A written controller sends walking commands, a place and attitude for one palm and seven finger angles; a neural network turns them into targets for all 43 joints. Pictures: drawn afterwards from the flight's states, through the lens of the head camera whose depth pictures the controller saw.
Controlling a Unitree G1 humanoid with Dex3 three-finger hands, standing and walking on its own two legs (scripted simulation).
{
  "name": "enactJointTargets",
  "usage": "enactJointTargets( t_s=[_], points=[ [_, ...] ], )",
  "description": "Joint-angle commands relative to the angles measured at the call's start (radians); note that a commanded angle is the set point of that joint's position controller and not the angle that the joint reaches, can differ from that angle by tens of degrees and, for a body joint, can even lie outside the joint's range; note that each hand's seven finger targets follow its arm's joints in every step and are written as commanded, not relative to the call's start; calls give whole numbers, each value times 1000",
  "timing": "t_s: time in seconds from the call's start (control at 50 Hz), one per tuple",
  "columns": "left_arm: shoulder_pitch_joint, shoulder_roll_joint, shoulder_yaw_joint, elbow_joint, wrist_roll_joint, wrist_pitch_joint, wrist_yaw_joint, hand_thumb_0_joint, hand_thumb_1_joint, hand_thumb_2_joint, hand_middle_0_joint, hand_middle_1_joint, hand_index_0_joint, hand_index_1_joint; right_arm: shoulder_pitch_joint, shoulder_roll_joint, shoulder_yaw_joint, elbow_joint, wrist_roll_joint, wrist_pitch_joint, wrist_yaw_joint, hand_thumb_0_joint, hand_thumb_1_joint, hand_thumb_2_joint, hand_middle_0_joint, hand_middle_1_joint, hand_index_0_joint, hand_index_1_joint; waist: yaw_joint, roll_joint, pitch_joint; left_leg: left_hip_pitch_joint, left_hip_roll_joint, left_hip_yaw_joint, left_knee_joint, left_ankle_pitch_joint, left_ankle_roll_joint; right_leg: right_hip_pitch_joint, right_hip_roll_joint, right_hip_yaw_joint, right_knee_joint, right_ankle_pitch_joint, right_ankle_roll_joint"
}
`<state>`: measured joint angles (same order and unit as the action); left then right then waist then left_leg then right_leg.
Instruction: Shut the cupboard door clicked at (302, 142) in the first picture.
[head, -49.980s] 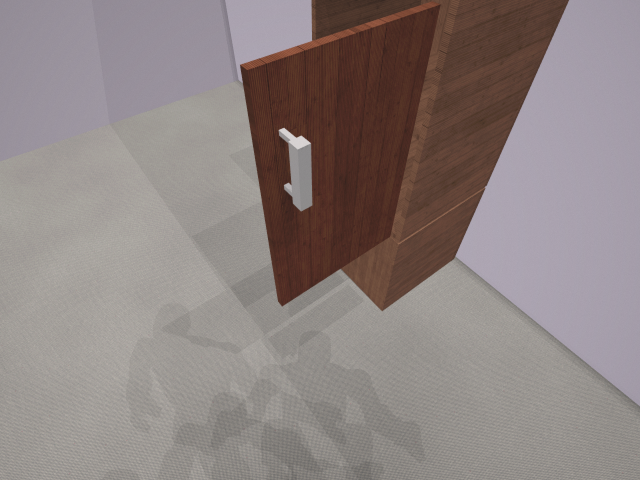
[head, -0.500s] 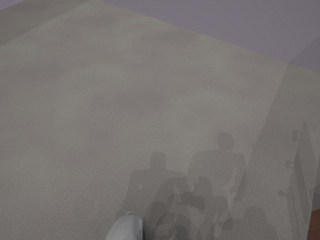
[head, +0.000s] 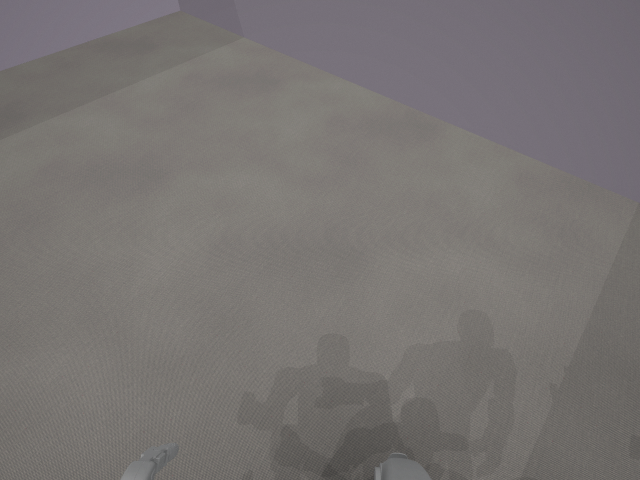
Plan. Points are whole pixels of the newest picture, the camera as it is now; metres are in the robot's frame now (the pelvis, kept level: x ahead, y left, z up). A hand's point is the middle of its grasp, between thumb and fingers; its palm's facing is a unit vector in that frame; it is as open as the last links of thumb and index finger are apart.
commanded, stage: walk to a spot facing it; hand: left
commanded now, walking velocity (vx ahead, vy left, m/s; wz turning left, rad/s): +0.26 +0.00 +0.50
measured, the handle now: out of the picture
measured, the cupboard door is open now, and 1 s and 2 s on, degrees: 20 20 20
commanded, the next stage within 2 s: turn to face it in 0.36 s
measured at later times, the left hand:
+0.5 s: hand out of the picture +0.11 +0.18 -0.18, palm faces +0.34 -0.91 -0.24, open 7.3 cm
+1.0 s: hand (195, 463) +0.18 +0.19 -0.18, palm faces +0.19 -0.95 -0.24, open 7.4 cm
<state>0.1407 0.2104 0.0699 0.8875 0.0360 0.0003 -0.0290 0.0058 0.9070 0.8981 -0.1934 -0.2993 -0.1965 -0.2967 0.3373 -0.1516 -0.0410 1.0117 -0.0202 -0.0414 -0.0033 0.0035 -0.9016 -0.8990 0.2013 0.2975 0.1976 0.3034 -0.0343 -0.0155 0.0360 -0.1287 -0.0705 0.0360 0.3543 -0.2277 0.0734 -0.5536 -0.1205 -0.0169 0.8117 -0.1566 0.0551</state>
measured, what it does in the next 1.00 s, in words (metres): walks ahead: right foot, then left foot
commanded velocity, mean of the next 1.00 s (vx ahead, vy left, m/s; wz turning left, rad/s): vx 0.02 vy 0.00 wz -0.08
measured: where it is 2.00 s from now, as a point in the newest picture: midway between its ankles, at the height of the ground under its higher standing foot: outside the picture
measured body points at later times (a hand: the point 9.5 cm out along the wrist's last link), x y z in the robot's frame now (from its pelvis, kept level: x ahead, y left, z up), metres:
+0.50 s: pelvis +0.14 -0.02 -0.01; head +0.19 +0.00 +0.44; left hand +0.09 +0.23 -0.16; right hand +0.33 -0.24 -0.14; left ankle +0.18 +0.10 -0.72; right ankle +0.14 -0.14 -0.74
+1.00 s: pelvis +0.18 -0.01 -0.02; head +0.21 -0.02 +0.43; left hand +0.17 +0.24 -0.16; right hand +0.30 -0.23 -0.18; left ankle +0.18 +0.10 -0.74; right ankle +0.19 -0.11 -0.75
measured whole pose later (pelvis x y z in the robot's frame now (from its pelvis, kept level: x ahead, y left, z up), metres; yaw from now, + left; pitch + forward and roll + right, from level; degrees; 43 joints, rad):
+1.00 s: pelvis +0.18 -0.01 -0.02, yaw +5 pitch -1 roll +0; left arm 0.28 0.17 0.07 0.95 0.03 0.05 -0.02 0.01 0.90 0.90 -0.20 -0.30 -0.20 -0.30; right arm 0.14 -0.20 -0.06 0.96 -0.01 0.06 -0.02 0.00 -0.90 -0.90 0.20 0.30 0.20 0.30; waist 0.05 0.05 0.08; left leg -0.33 0.14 0.24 0.75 -0.42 -0.01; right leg -0.29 -0.02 -0.08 0.65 -0.34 -0.02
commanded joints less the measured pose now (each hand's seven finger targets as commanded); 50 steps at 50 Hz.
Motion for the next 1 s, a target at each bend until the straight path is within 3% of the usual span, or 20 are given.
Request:
enactJointTargets(
  t_s=[0.0,0.06,0.08,0.1,0.12,0.18,0.22,0.36,0.44,0.48,0.5,0.52,0.54,0.6,0.72,0.9,0.92,0.94,0.96,0.98],
  points=[
    [-70,59,10,-102,-5,-33,2,0,900,900,-200,-300,-200,-300,48,-174,-41,-34,-7,-20,-9,0,-900,-900,200,300,200,300,-1,91,33,3,285,-256,-107,104,140,50,42,-24,-167,-45,-10],
    [82,85,23,-56,-7,-47,8,0,900,900,-200,-300,-200,-300,17,-168,-39,-35,3,-13,-12,0,-900,-900,200,300,200,300,73,48,-25,-130,203,-212,87,175,71,409,77,-38,-371,27,-29],
    [217,159,42,-21,-1,-58,18,0,900,900,-200,-300,-200,-300,14,-137,-35,-44,16,-20,-3,0,-900,-900,200,300,200,300,131,-80,-101,-316,127,-142,294,72,25,678,-74,124,-425,-15,-77],
    [323,250,61,1,4,-57,31,0,900,900,-200,-300,-200,-300,32,-87,-29,-74,19,-21,0,0,-900,-900,200,300,200,300,154,-293,-171,-500,-13,-7,596,-329,-34,825,-348,398,-509,51,-178],
    [303,224,60,3,-10,-56,39,0,900,900,-200,-300,-200,-300,43,-133,-40,-60,5,-10,-5,0,-900,-900,200,300,200,300,129,-250,-174,-522,49,-72,802,-361,-40,739,-400,433,-538,60,-220],
    [136,94,24,-29,-14,-58,51,0,900,900,-200,-300,-200,-300,-47,-95,-39,-59,3,20,11,0,-900,-900,200,300,200,300,59,-76,-62,-509,137,-78,912,-172,-79,489,-289,115,-525,232,-196],
    [123,76,18,-20,-11,-63,53,0,900,900,-200,-300,-200,-300,-28,-68,-33,-57,0,41,22,0,-900,-900,200,300,200,300,29,-112,-58,-483,142,-48,848,-140,-94,455,-252,-21,-503,401,-173],
    [131,109,20,-10,-9,-49,55,0,900,900,-200,-300,-200,-300,-135,-62,-23,-127,-3,76,42,0,-900,-900,200,300,200,300,18,-152,-23,-428,141,47,566,-64,-105,439,-228,-190,-475,482,-142],
    [151,167,31,-18,-5,-33,54,0,900,900,-200,-300,-200,-300,-217,-96,-15,-181,-1,67,45,0,-900,-900,200,300,200,300,46,-159,-31,-338,114,78,386,-88,-84,473,-263,-177,-389,502,-146],
    [162,171,26,-11,-9,-31,54,0,900,900,-200,-300,-200,-300,-146,-120,-12,-161,-6,53,34,0,-900,-900,200,300,200,300,9,-111,-83,-125,78,83,204,35,-69,419,-219,-192,-266,482,-115],
    [182,140,11,-8,-15,-25,54,0,900,900,-200,-300,-200,-300,-65,-177,-21,-137,-12,41,30,0,-900,-900,200,300,200,300,-19,34,-163,96,164,4,122,314,-44,305,-157,-209,-110,275,-67],
    [233,74,-9,-21,-31,-18,57,0,900,900,-200,-300,-200,-300,4,-291,-39,-128,-16,29,16,0,-900,-900,200,300,200,300,-33,309,-247,263,437,-314,117,766,89,113,-13,-202,72,-343,-3],
    [208,76,-24,-25,-20,-7,67,0,900,900,-200,-300,-200,-300,13,-316,-35,-117,-6,39,3,0,-900,-900,200,300,200,300,-44,237,-254,188,511,-298,94,804,159,154,23,-78,178,-586,-25],
    [182,69,-26,39,-22,19,60,0,900,900,-200,-300,-200,-300,-175,-243,-10,-149,-4,32,-29,0,-900,-900,200,300,200,300,9,216,-114,7,454,-189,-1,428,119,122,13,36,225,-414,-23],
    [207,65,6,55,-11,58,27,0,900,900,-200,-300,-200,-300,-257,-235,-20,-144,-5,59,-28,0,-900,-900,200,300,200,300,43,151,-26,-122,433,-59,-82,7,83,160,50,-26,140,-314,-23],
    [221,49,35,9,-6,40,14,0,900,900,-200,-300,-200,-300,-236,-223,-58,-122,3,68,-24,0,-900,-900,200,300,200,300,70,121,-54,-115,410,88,124,47,13,299,92,-84,-243,-63,-42],
    [244,84,43,10,-3,34,17,0,900,900,-200,-300,-200,-300,-241,-198,-57,-132,6,69,-21,0,-900,-900,200,300,200,300,86,32,-45,-177,352,131,236,-36,-33,342,44,20,-350,15,-75],
    [241,172,55,4,8,22,26,0,900,900,-200,-300,-200,-300,-234,-131,-48,-157,12,70,-16,0,-900,-900,200,300,200,300,91,-233,-38,-330,208,208,427,-260,-99,399,-153,309,-471,168,-161],
    [266,214,56,4,-3,20,33,0,900,900,-200,-300,-200,-300,-284,-114,-36,-188,11,80,-15,0,-900,-900,200,300,200,300,130,-241,-15,-413,121,99,645,-408,-115,364,-256,452,-545,237,-266],
    [251,213,61,7,-3,17,46,0,900,900,-200,-300,-200,-300,-308,-123,-38,-198,7,86,-20,0,-900,-900,200,300,200,300,116,-276,-12,-484,124,-7,757,-370,-112,373,-236,493,-551,234,-282]
  ],
)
